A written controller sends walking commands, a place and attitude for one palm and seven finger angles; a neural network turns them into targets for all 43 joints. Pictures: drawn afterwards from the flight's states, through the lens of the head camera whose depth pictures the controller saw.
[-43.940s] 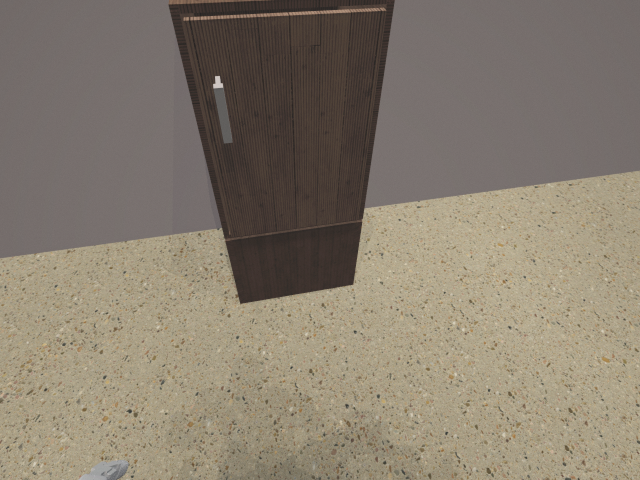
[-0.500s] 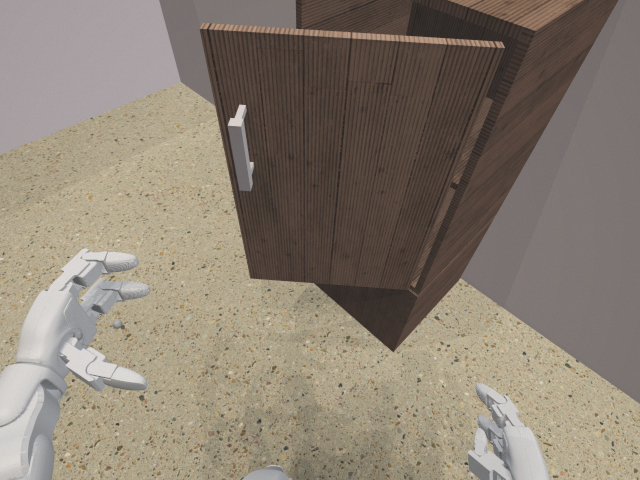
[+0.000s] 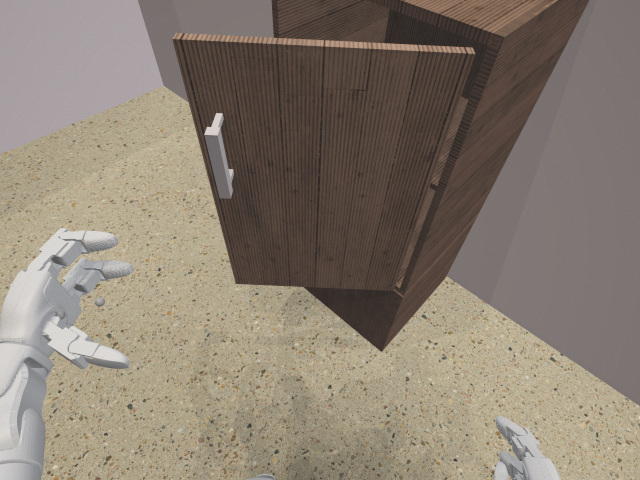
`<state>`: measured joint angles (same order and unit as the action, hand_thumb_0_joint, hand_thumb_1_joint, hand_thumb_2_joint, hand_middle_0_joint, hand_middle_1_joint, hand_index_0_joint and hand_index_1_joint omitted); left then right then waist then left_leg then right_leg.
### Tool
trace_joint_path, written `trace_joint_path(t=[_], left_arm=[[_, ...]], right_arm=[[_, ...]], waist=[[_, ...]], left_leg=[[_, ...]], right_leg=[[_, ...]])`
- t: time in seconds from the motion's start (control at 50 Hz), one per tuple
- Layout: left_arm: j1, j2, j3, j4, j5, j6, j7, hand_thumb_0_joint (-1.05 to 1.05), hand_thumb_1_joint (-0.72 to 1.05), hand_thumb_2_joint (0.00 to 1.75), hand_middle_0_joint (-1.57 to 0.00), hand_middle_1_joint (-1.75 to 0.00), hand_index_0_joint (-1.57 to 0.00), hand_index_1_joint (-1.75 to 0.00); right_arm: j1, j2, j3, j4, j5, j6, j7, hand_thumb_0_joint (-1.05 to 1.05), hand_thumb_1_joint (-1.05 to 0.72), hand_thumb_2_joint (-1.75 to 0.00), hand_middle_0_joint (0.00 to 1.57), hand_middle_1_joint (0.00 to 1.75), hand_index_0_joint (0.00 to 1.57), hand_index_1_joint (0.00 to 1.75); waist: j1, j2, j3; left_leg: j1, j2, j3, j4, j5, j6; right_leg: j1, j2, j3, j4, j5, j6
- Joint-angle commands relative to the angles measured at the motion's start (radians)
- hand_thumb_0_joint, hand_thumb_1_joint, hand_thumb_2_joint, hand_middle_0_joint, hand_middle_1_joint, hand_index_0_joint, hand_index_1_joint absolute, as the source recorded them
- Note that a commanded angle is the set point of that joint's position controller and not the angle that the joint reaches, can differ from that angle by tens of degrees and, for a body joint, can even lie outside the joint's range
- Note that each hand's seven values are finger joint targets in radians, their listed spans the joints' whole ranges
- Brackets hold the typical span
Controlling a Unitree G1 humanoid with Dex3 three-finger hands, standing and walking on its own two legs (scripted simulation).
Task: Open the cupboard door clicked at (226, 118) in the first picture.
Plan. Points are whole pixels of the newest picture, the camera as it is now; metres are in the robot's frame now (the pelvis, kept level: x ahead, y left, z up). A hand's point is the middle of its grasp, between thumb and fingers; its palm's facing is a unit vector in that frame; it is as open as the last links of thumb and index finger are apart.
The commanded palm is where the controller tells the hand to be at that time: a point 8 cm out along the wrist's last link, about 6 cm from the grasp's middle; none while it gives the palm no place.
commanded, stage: raise the hand with hooked fingers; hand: left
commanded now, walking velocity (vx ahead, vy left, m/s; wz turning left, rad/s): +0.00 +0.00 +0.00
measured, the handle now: (222, 157) +0.56 +0.19 +0.07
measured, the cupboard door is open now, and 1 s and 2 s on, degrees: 41 41 41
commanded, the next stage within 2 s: move the hooked fingers beside the handle in 0.20 s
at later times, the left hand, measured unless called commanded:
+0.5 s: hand (116, 291) +0.30 +0.26 +0.08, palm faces +0.07 -1.00 -0.02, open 14.0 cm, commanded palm +0.28 +0.31 +0.09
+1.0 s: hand (149, 244) +0.38 +0.25 +0.08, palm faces +0.02 -1.00 +0.00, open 14.0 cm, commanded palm +0.35 +0.30 +0.08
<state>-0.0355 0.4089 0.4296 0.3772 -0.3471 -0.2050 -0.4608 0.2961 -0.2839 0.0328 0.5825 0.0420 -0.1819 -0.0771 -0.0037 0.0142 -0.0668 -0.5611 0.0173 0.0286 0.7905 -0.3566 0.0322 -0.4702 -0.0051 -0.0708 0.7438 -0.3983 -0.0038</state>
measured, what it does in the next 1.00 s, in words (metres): stands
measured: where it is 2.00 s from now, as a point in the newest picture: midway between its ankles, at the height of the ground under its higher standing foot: outside the picture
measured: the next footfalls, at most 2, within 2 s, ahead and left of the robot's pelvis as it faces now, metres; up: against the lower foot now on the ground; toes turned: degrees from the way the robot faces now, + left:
none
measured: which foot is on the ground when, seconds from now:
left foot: down 0.00-1.00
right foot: down 0.00-1.00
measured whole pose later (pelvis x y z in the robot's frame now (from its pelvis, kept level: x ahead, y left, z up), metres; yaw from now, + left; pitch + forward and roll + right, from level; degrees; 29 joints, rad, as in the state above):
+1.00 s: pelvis +0.00 -0.01 +0.00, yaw -1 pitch +11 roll -1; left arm -0.38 0.45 0.42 0.74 -0.27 -0.26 -0.44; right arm 0.34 -0.28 0.03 0.61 0.05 -0.09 -0.07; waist -0.05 0.02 -0.08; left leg -0.63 0.03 0.04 0.81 -0.36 0.03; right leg -0.55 0.01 -0.06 0.78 -0.41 -0.01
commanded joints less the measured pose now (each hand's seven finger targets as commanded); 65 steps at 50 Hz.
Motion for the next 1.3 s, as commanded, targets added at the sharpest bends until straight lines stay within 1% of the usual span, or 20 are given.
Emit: trace_joint_path(t=[0.0,0.1,0.24,0.28,0.44,0.5,0.56,0.64,0.68,0.72,0.76,0.8,0.84,0.9,0.92,1.02,1.1,1.18,1.24,1.28], left_arm=[[-0.227,0.271,0.094,-0.21,-0.023,-0.083,0.002,0.0,-0.5,0.3,-0.3,-1.2,-0.3,-1.2],[-0.231,0.278,0.096,-0.21,-0.03,-0.087,-0.01,0.0,-0.5,0.3,-0.3,-1.2,-0.3,-1.2],[-0.224,0.262,0.085,-0.121,-0.041,-0.064,-0.025,0.0,-0.5,0.3,-0.3,-1.2,-0.3,-1.2],[-0.234,0.269,0.091,-0.132,-0.038,-0.068,-0.027,0.0,-0.5,0.3,-0.3,-1.2,-0.3,-1.2],[-0.473,0.296,0.063,-0.059,-0.013,-0.117,-0.024,0.0,-0.5,0.3,-0.3,-1.2,-0.3,-1.2],[-0.5,0.339,0.086,0.01,0.003,-0.115,-0.03,0.0,-0.5,0.3,-0.3,-1.2,-0.3,-1.2],[-0.541,0.353,0.083,0.096,0.013,-0.098,-0.037,0.0,-0.5,0.3,-0.3,-1.2,-0.3,-1.2],[-0.567,0.395,0.112,0.143,0.018,-0.101,-0.035,0.0,-0.5,0.3,-0.3,-1.2,-0.3,-1.2],[-0.609,0.375,0.093,0.131,0.023,-0.116,-0.03,0.0,-0.5,0.3,-0.3,-1.2,-0.3,-1.2],[-0.598,0.359,0.085,0.111,0.028,-0.132,-0.022,0.0,-0.5,0.3,-0.3,-1.2,-0.3,-1.2],[-0.574,0.373,0.105,0.117,0.027,-0.14,-0.016,0.0,-0.5,0.3,-0.3,-1.2,-0.3,-1.2],[-0.554,0.335,0.085,0.123,0.027,-0.134,-0.009,0.0,-0.5,0.3,-0.3,-1.2,-0.3,-1.2],[-0.59,0.327,0.07,0.155,0.028,-0.125,-0.002,0.0,-0.5,0.3,-0.3,-1.2,-0.3,-1.2],[-0.603,0.327,0.071,0.163,0.042,-0.114,0.017,0.0,-0.5,0.3,-0.3,-1.2,-0.3,-1.2],[-0.651,0.332,0.058,0.168,0.054,-0.116,0.026,0.0,-0.5,0.3,-0.3,-1.2,-0.3,-1.2],[-0.737,0.357,0.075,0.121,0.076,-0.169,0.059,0.0,-0.5,0.3,-0.3,-1.2,-0.3,-1.2],[-0.808,0.319,0.033,0.203,0.083,-0.17,0.058,0.0,-0.5,0.3,-0.3,-1.2,-0.3,-1.2],[-0.828,0.326,0.021,0.305,0.103,-0.142,0.051,0.0,-0.5,0.3,-0.3,-1.2,-0.3,-1.2],[-0.903,0.284,-0.029,0.33,0.108,-0.144,0.057,0.0,-0.5,0.3,-0.3,-1.2,-0.3,-1.2],[-0.955,0.348,0.021,0.365,0.116,-0.156,0.072,0.0,-0.5,0.3,-0.3,-1.2,-0.3,-1.2]], right_arm=[[-0.05,-0.135,-0.056,-0.142,0.009,-0.054,-0.02,0.0,-0.9,-0.9,0.2,0.3,0.2,0.3],[-0.054,-0.134,-0.054,-0.136,0.011,-0.056,-0.028,0.0,-0.9,-0.9,0.2,0.3,0.2,0.3],[-0.055,-0.138,-0.053,-0.131,0.016,-0.051,-0.032,0.0,-0.9,-0.9,0.2,0.3,0.2,0.3],[-0.062,-0.135,-0.053,-0.135,0.014,-0.053,-0.03,0.0,-0.9,-0.9,0.2,0.3,0.2,0.3],[-0.044,-0.135,-0.049,-0.099,0.015,-0.044,-0.043,0.0,-0.9,-0.9,0.2,0.3,0.2,0.3],[-0.033,-0.141,-0.05,-0.087,0.015,-0.036,-0.044,0.0,-0.9,-0.9,0.2,0.3,0.2,0.3],[-0.022,-0.146,-0.049,-0.082,0.017,-0.021,-0.043,0.0,-0.9,-0.9,0.2,0.3,0.2,0.3],[-0.003,-0.151,-0.052,-0.09,0.014,-0.006,-0.035,0.0,-0.9,-0.9,0.2,0.3,0.2,0.3],[0.006,-0.147,-0.056,-0.092,0.014,0.0,-0.03,0.0,-0.9,-0.9,0.2,0.3,0.2,0.3],[0.018,-0.146,-0.061,-0.097,0.011,0.006,-0.023,0.0,-0.9,-0.9,0.2,0.3,0.2,0.3],[0.032,-0.151,-0.066,-0.099,0.009,0.015,-0.018,0.0,-0.9,-0.9,0.2,0.3,0.2,0.3],[0.037,-0.148,-0.069,-0.102,0.01,0.023,-0.013,0.0,-0.9,-0.9,0.2,0.3,0.2,0.3],[0.045,-0.154,-0.069,-0.094,0.01,0.034,-0.012,0.0,-0.9,-0.9,0.2,0.3,0.2,0.3],[0.052,-0.155,-0.072,-0.097,0.011,0.046,-0.01,0.0,-0.9,-0.9,0.2,0.3,0.2,0.3],[0.053,-0.156,-0.069,-0.091,0.011,0.051,-0.012,0.0,-0.9,-0.9,0.2,0.3,0.2,0.3],[0.074,-0.153,-0.073,-0.078,-0.001,0.065,-0.008,0.0,-0.9,-0.9,0.2,0.3,0.2,0.3],[0.082,-0.153,-0.068,-0.059,-0.002,0.08,-0.006,0.0,-0.9,-0.9,0.2,0.3,0.2,0.3],[0.096,-0.161,-0.068,-0.057,0.0,0.099,-0.004,0.0,-0.9,-0.9,0.2,0.3,0.2,0.3],[0.104,-0.159,-0.066,-0.056,-0.002,0.109,0.001,0.0,-0.9,-0.9,0.2,0.3,0.2,0.3],[0.118,-0.169,-0.069,-0.044,-0.006,0.119,0.001,0.0,-0.9,-0.9,0.2,0.3,0.2,0.3]], waist=[[0.002,0.098,-0.217],[0.004,0.108,-0.242],[-0.001,0.007,-0.19],[0.006,0.048,-0.212],[-0.034,0.037,-0.215],[-0.029,0.068,-0.241],[-0.036,0.028,-0.23],[-0.014,0.058,-0.264],[-0.026,0.068,-0.287],[-0.019,0.093,-0.321],[-0.013,0.058,-0.343],[-0.015,0.074,-0.331],[-0.029,0.033,-0.282],[-0.028,0.048,-0.284],[-0.043,0.055,-0.265],[-0.042,0.103,-0.364],[-0.07,0.093,-0.331],[-0.066,0.094,-0.317],[-0.084,0.077,-0.301],[-0.086,0.063,-0.332]], left_leg=[[0.216,-0.013,-0.06,-0.116,0.215,-0.006],[0.224,-0.016,-0.053,-0.109,0.227,-0.001],[0.173,-0.017,-0.044,-0.099,0.199,0.003],[0.183,-0.022,-0.04,-0.097,0.216,0.003],[0.166,-0.02,-0.039,-0.076,0.161,0.008],[0.162,-0.02,-0.038,-0.075,0.173,0.006],[0.124,-0.019,-0.035,-0.069,0.167,0.008],[0.115,-0.019,-0.034,-0.065,0.189,0.005],[0.144,-0.018,-0.032,-0.063,0.213,0.007],[0.169,-0.018,-0.035,-0.064,0.246,0.005],[0.174,-0.014,-0.037,-0.061,0.283,0.007],[0.189,-0.013,-0.037,-0.065,0.287,0.005],[0.163,-0.009,-0.044,-0.07,0.26,0.005],[0.165,-0.01,-0.043,-0.078,0.245,0.005],[0.163,-0.007,-0.047,-0.08,0.232,0.004],[0.246,0.0,-0.064,-0.063,0.322,-0.004],[0.234,0.006,-0.069,-0.057,0.297,-0.006],[0.216,0.008,-0.074,-0.053,0.31,-0.007],[0.212,0.009,-0.083,-0.048,0.286,-0.005],[0.207,0.011,-0.084,-0.038,0.276,-0.007]], right_leg=[[-0.001,0.034,0.016,-0.096,0.223,-0.022],[0.021,0.031,0.027,-0.102,0.25,-0.02],[0.021,0.025,0.042,-0.116,0.249,-0.011],[0.03,0.021,0.048,-0.11,0.275,-0.009],[0.003,0.017,0.079,-0.116,0.209,-0.005],[0.01,0.013,0.077,-0.107,0.227,-0.006],[0.012,0.011,0.085,-0.106,0.231,-0.002],[0.033,0.014,0.082,-0.09,0.248,-0.01],[0.017,0.021,0.074,-0.083,0.282,-0.007],[0.018,0.026,0.061,-0.069,0.308,-0.012],[0.033,0.033,0.057,-0.058,0.347,-0.013],[0.004,0.035,0.048,-0.059,0.342,-0.014],[-0.017,0.038,0.039,-0.062,0.309,-0.015],[-0.033,0.037,0.04,-0.068,0.289,-0.013],[-0.053,0.036,0.037,-0.069,0.27,-0.013],[-0.053,0.041,0.034,-0.043,0.306,-0.02],[-0.097,0.045,0.029,-0.043,0.28,-0.017],[-0.118,0.042,0.024,-0.038,0.277,-0.021],[-0.155,0.045,0.019,-0.037,0.244,-0.023],[-0.159,0.045,0.023,-0.029,0.243,-0.02]])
